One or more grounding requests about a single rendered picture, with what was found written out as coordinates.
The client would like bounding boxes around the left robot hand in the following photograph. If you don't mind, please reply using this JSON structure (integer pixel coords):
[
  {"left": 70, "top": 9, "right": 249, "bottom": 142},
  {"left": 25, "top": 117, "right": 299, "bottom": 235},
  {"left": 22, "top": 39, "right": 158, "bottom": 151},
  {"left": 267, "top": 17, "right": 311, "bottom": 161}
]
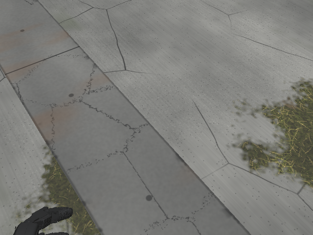
[{"left": 13, "top": 207, "right": 73, "bottom": 235}]

